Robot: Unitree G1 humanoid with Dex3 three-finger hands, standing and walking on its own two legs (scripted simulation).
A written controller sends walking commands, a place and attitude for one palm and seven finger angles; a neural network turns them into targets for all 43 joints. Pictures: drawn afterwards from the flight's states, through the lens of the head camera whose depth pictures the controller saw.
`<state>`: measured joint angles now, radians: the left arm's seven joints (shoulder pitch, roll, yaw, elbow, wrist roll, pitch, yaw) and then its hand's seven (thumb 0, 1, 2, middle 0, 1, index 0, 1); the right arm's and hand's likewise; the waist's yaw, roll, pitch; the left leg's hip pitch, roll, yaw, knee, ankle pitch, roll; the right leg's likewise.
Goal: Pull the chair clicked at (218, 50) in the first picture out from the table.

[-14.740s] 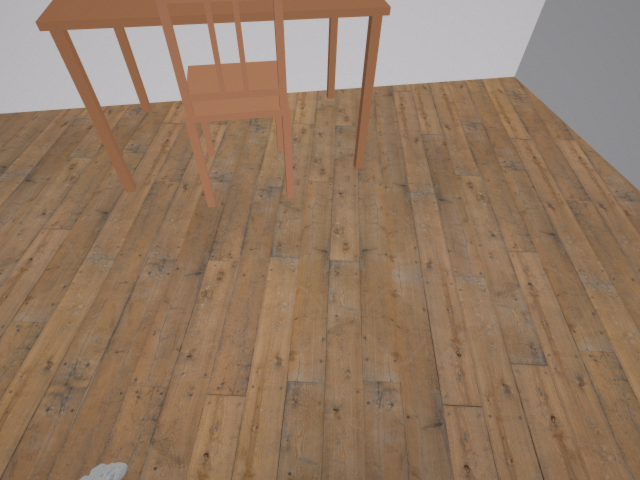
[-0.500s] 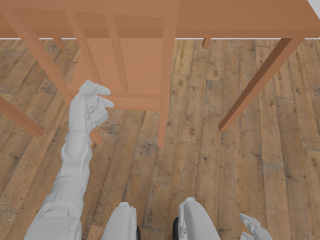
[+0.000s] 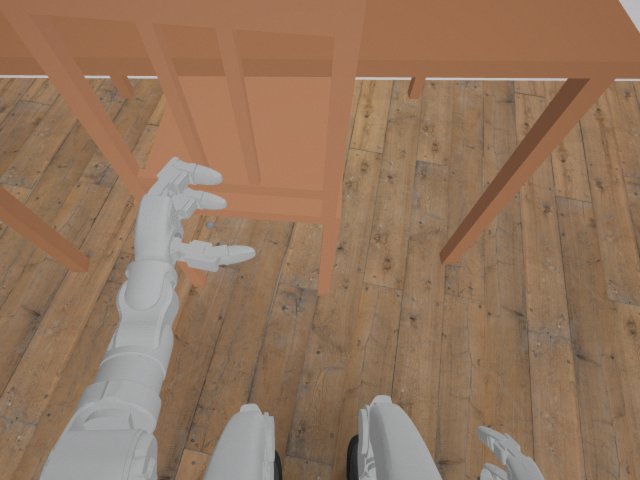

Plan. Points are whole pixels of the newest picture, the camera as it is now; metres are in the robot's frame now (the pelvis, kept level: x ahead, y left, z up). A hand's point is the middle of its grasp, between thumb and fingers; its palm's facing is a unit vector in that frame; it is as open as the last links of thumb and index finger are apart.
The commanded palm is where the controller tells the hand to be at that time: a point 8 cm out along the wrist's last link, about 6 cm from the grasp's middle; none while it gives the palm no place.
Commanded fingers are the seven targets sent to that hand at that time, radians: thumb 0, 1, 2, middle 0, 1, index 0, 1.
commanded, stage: open the thumb and straighten the fingers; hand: left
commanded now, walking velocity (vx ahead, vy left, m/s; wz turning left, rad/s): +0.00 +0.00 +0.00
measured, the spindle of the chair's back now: (182, 116) +0.59 +0.18 +0.04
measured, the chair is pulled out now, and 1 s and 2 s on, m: -0.09 -0.09 -0.09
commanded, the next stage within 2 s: draw the fingers out of the gap in 0.38 s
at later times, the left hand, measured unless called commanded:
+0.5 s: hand (205, 219) +0.43 +0.14 +0.02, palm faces +0.00 -1.00 -0.08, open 17.4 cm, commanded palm +0.40 +0.19 +0.03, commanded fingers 0.00 -0.55 0.20 0.00 0.00 0.00 0.00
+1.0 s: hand (196, 277) +0.35 +0.14 +0.02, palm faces -0.03 -1.00 -0.06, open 17.5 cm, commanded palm +0.32 +0.19 +0.03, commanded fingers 0.00 -0.55 0.20 0.00 0.00 0.00 0.00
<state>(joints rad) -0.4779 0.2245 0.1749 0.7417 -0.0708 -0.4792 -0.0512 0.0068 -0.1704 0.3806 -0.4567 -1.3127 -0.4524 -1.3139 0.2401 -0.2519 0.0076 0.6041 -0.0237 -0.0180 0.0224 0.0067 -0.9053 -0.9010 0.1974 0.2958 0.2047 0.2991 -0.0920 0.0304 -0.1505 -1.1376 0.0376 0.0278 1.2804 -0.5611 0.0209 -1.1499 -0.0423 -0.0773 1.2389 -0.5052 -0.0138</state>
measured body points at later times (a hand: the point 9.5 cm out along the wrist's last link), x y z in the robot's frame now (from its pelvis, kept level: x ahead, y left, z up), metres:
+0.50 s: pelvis +0.00 +0.00 +0.00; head +0.13 +0.00 +0.43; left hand +0.42 +0.19 +0.03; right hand +0.09 -0.26 -0.12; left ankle +0.02 +0.11 -0.62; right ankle +0.04 -0.12 -0.62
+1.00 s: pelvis +0.00 +0.00 +0.01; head +0.11 +0.01 +0.44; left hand +0.35 +0.19 +0.03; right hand +0.15 -0.25 -0.10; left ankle +0.02 +0.11 -0.62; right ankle +0.04 -0.12 -0.62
